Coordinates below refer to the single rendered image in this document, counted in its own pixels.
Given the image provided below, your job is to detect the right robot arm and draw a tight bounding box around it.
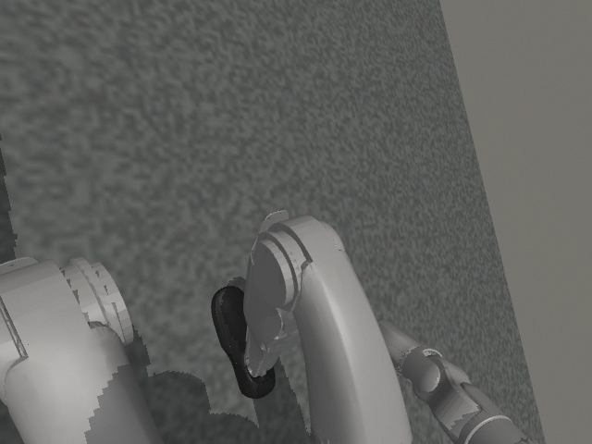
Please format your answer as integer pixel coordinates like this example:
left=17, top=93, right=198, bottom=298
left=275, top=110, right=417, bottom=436
left=401, top=346, right=539, bottom=444

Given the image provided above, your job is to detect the right robot foot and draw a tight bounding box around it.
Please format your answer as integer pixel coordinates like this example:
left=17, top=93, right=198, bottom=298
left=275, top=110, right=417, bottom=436
left=211, top=286, right=276, bottom=399

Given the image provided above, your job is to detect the right robot hand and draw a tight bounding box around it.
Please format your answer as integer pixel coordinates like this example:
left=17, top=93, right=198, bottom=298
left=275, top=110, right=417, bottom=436
left=377, top=318, right=425, bottom=379

